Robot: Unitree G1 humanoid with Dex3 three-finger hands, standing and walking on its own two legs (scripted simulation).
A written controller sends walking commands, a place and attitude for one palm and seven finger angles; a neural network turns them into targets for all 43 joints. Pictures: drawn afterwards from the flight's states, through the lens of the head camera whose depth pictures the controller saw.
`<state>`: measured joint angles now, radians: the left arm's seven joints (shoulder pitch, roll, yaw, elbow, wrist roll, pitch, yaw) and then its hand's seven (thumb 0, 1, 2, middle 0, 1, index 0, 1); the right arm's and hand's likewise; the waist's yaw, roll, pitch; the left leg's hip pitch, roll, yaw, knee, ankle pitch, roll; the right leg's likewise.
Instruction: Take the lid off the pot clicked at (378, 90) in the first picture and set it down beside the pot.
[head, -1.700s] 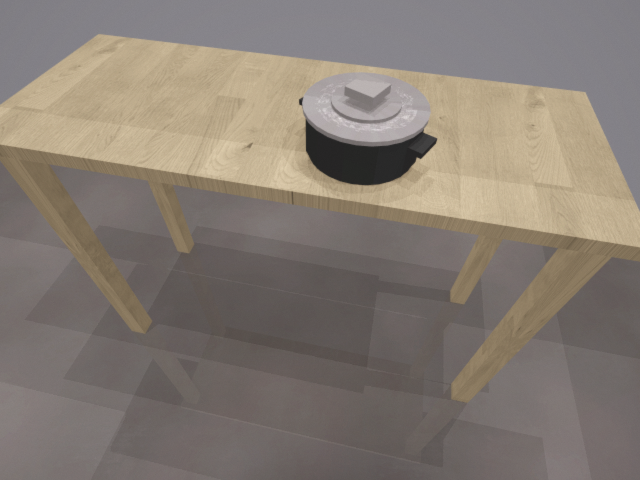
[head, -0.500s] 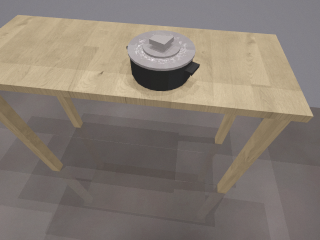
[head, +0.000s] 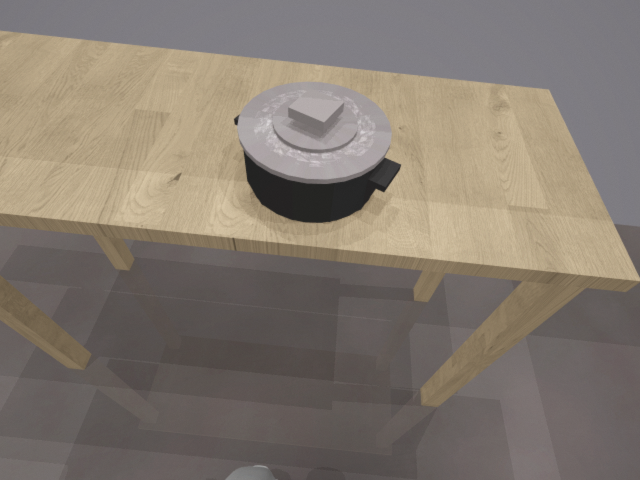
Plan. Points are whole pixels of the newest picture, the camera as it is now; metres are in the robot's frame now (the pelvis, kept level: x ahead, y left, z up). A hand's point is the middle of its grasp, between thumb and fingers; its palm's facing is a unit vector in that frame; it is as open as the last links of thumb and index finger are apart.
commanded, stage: come to a stop and stand still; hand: left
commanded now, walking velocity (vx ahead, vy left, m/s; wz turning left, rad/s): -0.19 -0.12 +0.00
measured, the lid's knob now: (316, 109) +0.54 +0.06 +0.16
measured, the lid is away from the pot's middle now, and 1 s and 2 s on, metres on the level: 0.00 0.00 0.00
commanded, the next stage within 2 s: look again from close up in 1.04 s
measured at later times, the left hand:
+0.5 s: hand out of the picture +0.08 +0.20 -0.17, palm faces -0.08 -0.96 -0.25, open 7.4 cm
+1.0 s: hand out of the picture -0.02 +0.15 -0.17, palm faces -0.02 -0.98 -0.22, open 7.4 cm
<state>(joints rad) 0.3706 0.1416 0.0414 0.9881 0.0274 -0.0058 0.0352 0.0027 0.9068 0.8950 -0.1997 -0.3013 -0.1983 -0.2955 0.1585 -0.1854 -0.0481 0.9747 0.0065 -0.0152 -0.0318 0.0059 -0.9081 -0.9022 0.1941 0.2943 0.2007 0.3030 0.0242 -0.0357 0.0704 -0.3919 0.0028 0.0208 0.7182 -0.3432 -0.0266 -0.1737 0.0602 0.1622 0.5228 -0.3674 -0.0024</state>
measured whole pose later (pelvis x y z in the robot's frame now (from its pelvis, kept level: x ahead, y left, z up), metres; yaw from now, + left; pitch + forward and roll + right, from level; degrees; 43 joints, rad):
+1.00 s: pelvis -0.03 -0.03 +0.00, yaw -2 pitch -2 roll +0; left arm 0.31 0.17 0.00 1.04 0.02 0.01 0.03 0.00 0.91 0.90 -0.20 -0.30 -0.20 -0.30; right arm 0.30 -0.15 -0.03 1.05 -0.01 0.01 0.00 0.00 -0.91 -0.90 0.20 0.29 0.20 0.30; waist -0.02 0.01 0.03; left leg -0.32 0.04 0.02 0.57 -0.21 -0.02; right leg -0.24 -0.05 0.01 0.60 -0.32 0.04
